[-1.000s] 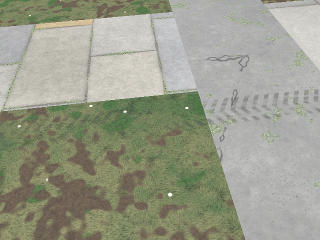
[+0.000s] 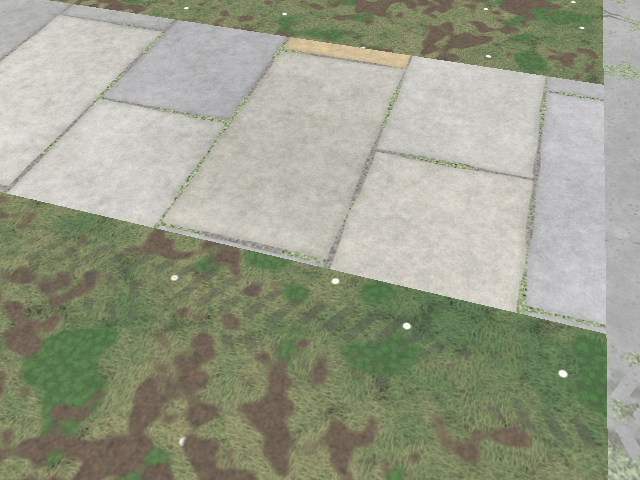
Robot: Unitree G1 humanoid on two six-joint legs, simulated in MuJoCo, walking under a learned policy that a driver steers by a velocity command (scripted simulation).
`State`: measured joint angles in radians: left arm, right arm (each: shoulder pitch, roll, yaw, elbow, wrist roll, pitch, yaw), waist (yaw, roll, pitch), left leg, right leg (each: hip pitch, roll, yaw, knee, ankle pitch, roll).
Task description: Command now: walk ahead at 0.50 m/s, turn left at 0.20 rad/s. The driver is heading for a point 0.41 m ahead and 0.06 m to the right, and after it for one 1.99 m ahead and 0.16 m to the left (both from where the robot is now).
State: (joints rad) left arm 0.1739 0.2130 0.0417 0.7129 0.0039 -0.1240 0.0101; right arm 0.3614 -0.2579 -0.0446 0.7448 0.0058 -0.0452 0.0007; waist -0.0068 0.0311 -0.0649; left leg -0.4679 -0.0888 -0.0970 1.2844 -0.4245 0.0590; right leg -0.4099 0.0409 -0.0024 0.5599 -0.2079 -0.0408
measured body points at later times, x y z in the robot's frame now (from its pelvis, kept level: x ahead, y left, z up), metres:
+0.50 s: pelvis +0.21 +0.06 +0.01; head +0.22 +0.08 +0.46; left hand +0.33 +0.32 -0.12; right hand +0.30 -0.20 -0.09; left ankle +0.24 +0.17 -0.73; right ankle +0.19 -0.09 -0.62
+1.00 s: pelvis +0.33 +0.01 +0.00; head +0.36 -0.01 +0.45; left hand +0.53 +0.22 -0.10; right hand +0.38 -0.27 -0.13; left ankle +0.34 +0.16 -0.67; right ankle +0.40 -0.11 -0.73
